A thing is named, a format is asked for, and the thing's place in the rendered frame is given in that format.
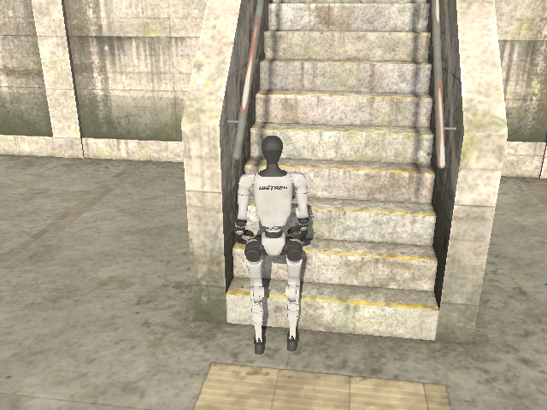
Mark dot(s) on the stairs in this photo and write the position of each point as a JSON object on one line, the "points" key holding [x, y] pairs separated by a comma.
{"points": [[345, 86]]}

